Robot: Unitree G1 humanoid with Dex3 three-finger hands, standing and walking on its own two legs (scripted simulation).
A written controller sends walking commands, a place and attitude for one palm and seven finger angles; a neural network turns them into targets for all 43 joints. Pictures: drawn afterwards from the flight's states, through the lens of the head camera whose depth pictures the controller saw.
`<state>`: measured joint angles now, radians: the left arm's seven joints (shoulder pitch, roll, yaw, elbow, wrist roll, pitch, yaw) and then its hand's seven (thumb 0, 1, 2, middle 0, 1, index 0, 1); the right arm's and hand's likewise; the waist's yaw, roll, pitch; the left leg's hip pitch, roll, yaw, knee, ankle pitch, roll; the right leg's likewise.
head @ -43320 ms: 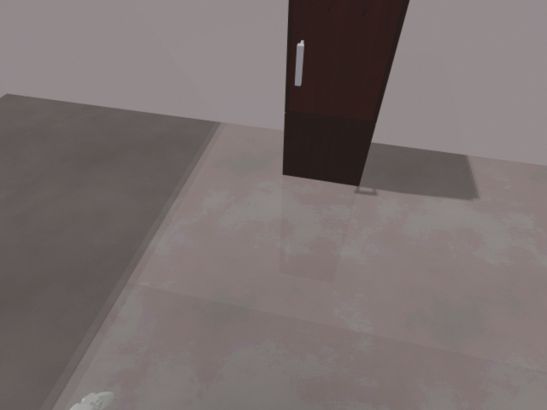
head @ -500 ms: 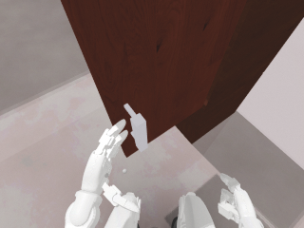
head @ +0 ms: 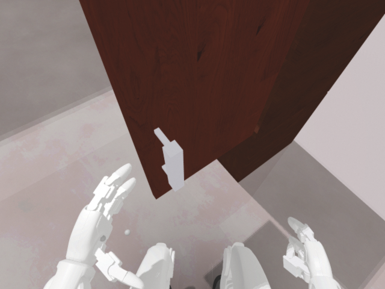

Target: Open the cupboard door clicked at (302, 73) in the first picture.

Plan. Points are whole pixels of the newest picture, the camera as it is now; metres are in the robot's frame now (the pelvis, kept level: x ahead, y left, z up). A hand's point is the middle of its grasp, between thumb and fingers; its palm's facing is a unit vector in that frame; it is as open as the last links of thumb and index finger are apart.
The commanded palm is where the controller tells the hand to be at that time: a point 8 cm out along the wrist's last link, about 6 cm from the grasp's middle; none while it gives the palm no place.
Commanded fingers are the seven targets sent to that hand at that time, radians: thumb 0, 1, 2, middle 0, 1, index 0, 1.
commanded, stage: draw the hand back to the body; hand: left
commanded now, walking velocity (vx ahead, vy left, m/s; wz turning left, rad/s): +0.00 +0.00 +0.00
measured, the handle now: (168, 161) +0.36 +0.08 +0.04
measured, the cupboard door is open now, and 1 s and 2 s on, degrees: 90 90 90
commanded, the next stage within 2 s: step back with the hand held close in 1.54 s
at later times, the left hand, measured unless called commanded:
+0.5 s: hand (56, 215) +0.21 +0.19 +0.16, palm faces -0.08 -0.99 -0.12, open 16.1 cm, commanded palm +0.18 +0.25 +0.17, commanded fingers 0.00 -0.22 0.42 -0.16 -0.30 -0.16 -0.30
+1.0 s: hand out of the picture +0.24 +0.26 +0.27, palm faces +0.38 -0.82 -0.42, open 11.0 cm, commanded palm +0.19 +0.31 +0.29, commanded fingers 0.00 0.65 0.80 -0.19 -0.30 -0.19 -0.30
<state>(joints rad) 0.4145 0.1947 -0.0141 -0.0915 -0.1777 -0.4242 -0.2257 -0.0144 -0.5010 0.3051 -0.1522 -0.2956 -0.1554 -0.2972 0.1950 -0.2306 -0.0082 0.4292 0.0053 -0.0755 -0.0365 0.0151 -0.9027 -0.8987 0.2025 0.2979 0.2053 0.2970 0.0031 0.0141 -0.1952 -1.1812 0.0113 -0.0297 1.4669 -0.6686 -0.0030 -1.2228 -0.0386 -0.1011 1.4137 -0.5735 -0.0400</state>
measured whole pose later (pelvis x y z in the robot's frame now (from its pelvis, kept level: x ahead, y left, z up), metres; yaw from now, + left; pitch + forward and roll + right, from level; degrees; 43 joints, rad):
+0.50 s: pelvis +0.02 +0.02 +0.07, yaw +0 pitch +12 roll -3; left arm 0.56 0.30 0.11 -0.33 -0.21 -0.22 -0.21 -0.01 -0.45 0.33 -0.16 -0.30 -0.16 -0.30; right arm 0.30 -0.23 0.03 0.38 0.05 -0.08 -0.08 0.02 -0.90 -0.90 0.20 0.30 0.21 0.30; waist 0.00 0.03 -0.17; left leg -0.77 0.01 -0.02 1.13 -0.57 0.02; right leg -0.79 -0.02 -0.10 1.05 -0.47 0.00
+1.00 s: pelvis +0.05 +0.02 +0.14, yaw +0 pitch +0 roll -1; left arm 0.54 0.35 0.23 -0.43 -0.04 -0.01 0.14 0.00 0.32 0.66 -0.19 -0.30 -0.19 -0.30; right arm 0.27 -0.22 0.06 0.54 0.02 -0.12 -0.11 0.02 -0.90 -0.90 0.20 0.30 0.21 0.30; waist 0.05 0.07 -0.07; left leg -0.25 -0.01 0.01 0.66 -0.41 0.03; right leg -0.29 -0.03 -0.07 0.63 -0.33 0.01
